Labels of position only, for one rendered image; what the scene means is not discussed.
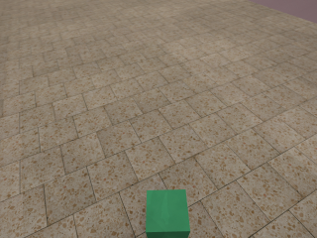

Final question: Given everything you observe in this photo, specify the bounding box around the carton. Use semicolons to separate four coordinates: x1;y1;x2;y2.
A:
146;189;190;238

